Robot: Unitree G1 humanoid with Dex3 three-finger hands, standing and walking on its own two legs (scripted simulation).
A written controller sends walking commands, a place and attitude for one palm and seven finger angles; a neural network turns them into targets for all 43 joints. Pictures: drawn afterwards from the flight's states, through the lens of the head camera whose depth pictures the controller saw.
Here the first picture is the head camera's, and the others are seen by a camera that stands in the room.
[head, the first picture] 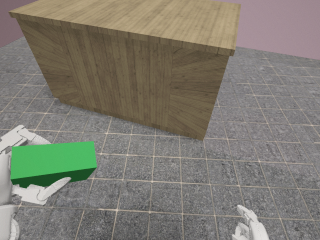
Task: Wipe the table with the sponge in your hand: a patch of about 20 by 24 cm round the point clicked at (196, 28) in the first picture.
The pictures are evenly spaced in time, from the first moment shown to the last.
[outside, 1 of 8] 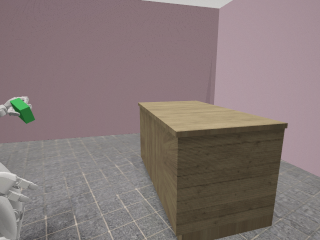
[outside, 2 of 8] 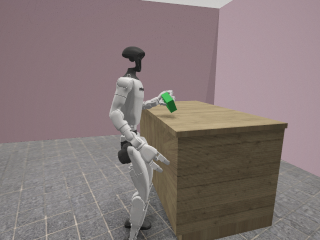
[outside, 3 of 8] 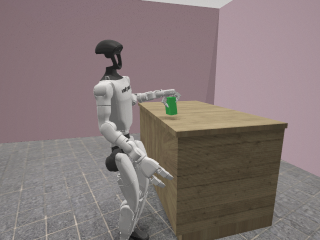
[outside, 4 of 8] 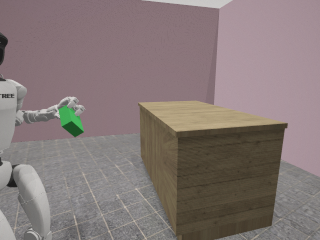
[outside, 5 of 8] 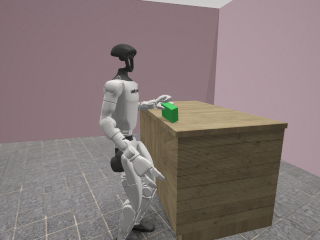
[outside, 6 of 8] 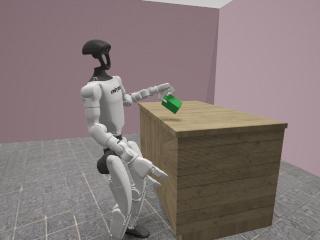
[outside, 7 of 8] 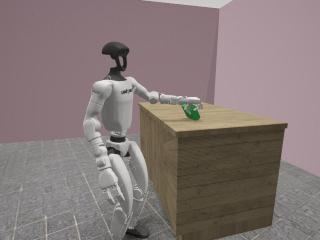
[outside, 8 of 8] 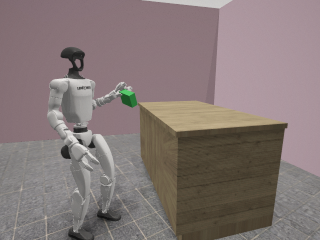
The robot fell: no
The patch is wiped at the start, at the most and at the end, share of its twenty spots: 0.00 0.95 0.95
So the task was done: yes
